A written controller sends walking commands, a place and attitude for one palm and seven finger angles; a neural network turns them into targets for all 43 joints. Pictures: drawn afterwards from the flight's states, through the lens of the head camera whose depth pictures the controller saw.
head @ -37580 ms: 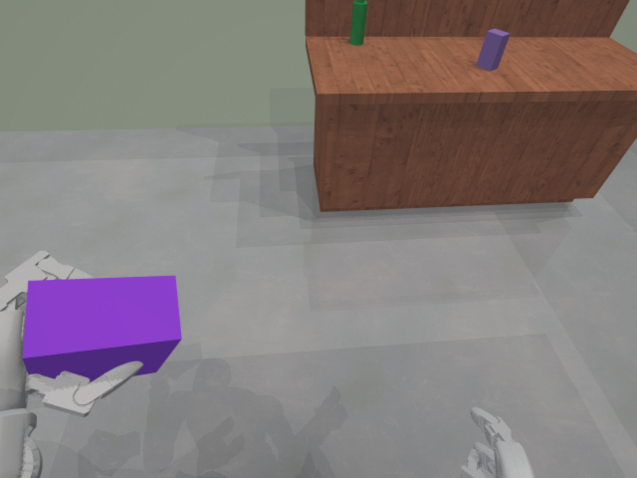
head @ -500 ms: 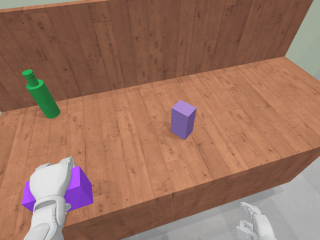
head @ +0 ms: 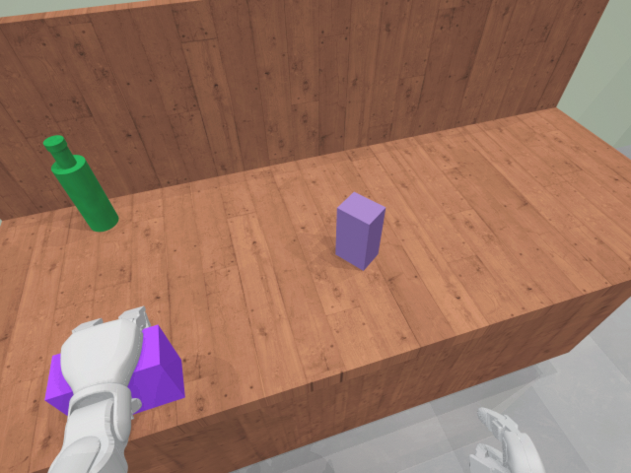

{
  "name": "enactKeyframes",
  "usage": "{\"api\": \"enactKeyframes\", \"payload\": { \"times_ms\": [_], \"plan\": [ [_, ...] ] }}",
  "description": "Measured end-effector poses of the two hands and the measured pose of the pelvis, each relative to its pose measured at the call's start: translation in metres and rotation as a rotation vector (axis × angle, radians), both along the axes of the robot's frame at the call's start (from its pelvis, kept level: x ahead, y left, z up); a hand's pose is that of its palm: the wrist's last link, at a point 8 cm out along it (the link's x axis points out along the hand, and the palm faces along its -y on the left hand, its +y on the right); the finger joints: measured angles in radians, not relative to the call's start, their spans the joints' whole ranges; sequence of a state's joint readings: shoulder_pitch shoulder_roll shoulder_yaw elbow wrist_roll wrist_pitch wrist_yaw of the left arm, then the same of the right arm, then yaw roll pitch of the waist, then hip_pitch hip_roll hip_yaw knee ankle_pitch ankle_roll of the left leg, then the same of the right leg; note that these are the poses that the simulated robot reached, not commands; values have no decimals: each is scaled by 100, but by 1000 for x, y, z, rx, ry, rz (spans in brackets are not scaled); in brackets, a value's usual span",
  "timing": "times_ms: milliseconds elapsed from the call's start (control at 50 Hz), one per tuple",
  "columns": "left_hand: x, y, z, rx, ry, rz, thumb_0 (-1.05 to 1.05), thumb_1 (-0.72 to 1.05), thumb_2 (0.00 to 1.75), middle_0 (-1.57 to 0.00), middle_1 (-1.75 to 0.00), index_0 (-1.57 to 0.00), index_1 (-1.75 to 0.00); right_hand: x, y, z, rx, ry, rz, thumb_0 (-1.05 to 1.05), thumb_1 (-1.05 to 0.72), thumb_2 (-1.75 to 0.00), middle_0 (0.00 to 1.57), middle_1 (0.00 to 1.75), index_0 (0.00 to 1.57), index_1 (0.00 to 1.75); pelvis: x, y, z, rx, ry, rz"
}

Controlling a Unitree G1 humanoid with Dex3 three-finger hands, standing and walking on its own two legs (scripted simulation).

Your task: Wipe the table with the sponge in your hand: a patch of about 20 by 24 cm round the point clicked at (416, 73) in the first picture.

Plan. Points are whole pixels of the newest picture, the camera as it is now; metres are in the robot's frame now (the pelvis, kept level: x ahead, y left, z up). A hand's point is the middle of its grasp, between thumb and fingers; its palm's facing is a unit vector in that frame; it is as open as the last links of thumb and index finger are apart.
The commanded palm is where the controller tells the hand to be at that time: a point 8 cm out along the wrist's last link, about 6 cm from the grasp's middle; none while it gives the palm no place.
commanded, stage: wipe back along the first lane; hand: left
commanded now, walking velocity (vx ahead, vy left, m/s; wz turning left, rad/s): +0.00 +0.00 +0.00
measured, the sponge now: (128, 383) +0.23 +0.30 -0.06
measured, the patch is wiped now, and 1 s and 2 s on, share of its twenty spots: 1.00 1.00 1.00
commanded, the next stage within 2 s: lift the sponge slowly off the table in 0.10 s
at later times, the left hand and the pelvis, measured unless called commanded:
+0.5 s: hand (120, 373) +0.23 +0.29 -0.02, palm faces -0.06 -0.05 -1.00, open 10.0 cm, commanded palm +0.20 +0.28 +0.03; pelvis +0.00 +0.00 +0.00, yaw +0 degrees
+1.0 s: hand (116, 386) +0.21 +0.28 +0.00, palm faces -0.07 -0.10 -0.99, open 10.0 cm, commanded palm +0.19 +0.28 +0.06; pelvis +0.00 +0.00 +0.01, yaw +1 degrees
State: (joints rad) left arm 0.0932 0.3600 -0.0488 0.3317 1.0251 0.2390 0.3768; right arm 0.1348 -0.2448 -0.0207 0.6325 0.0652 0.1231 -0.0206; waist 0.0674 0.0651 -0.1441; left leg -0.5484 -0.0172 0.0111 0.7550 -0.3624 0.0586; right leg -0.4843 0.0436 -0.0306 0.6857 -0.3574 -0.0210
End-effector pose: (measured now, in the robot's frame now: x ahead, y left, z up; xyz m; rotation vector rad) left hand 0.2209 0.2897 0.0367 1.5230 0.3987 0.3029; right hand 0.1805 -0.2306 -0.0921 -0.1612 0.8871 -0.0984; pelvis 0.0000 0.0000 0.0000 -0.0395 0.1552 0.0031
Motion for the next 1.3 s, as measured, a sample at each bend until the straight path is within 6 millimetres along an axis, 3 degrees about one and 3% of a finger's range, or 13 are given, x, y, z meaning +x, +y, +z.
{"api": "enactKeyframes", "payload": {
  "times_ms": [560, 920, 1120, 1300],
  "plan": [
    [-9, -1, 5, -26, 16, 5, 0, -47, 107, -70, -138, -71, -139, 17, 4, 11, -1, -42, 17, 1, -91, -90, 20, 30, 20, 30, 5, -1, 4, 0, -31, 4],
    [-28, -4, 12, -63, 15, -7, 0, -48, 107, -72, -137, -72, -138, 34, 20, 19, 5, -82, 63, 1, -91, -90, 20, 30, 20, 30, 4, 3, 8, -1, -71, 14],
    [-23, -11, 24, -64, -2, -22, -1, -49, 107, -73, -136, -73, -137, 37, 30, 23, 23, -99, 92, 1, -91, -90, 20, 30, 20, 30, -1, 2, 11, 3, -100, 17],
    [-21, -10, 38, -66, 4, 3, -1, -49, 107, -73, -135, -73, -137, 36, 26, 28, 29, -100, 98, 1, -91, -90, 20, 30, 21, 30, -1, -3, 16, 11, -123, 15]
  ]
}}
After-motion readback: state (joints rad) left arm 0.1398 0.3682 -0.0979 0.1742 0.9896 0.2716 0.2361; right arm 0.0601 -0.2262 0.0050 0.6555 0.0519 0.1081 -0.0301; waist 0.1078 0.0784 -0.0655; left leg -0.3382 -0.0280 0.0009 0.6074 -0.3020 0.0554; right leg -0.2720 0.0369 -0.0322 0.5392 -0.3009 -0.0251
